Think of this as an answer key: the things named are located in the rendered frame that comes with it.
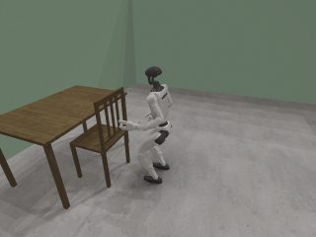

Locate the table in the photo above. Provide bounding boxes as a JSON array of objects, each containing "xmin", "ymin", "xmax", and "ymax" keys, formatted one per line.
[{"xmin": 0, "ymin": 85, "xmax": 129, "ymax": 209}]

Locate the left robot upper arm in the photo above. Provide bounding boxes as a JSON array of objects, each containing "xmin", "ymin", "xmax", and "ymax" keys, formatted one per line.
[{"xmin": 146, "ymin": 92, "xmax": 164, "ymax": 123}]

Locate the chair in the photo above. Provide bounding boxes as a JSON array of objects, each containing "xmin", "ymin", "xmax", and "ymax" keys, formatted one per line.
[{"xmin": 69, "ymin": 87, "xmax": 130, "ymax": 188}]

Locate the robot right hand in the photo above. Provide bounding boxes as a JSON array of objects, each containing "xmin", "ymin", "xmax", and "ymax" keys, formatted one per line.
[{"xmin": 145, "ymin": 112, "xmax": 153, "ymax": 121}]

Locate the robot left hand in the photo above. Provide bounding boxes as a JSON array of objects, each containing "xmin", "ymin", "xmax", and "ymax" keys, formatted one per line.
[{"xmin": 118, "ymin": 120, "xmax": 140, "ymax": 131}]

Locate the robot right shin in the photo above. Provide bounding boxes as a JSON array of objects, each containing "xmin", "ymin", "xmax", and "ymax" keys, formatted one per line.
[{"xmin": 149, "ymin": 143, "xmax": 165, "ymax": 166}]

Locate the left robot forearm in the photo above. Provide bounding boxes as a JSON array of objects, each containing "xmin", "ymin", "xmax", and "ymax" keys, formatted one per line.
[{"xmin": 134, "ymin": 118, "xmax": 162, "ymax": 131}]

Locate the right robot upper arm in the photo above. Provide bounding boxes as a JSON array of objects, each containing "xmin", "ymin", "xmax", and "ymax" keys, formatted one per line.
[{"xmin": 161, "ymin": 84, "xmax": 173, "ymax": 108}]

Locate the right robot foot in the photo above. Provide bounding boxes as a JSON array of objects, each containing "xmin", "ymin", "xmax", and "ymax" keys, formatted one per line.
[{"xmin": 153, "ymin": 162, "xmax": 170, "ymax": 170}]

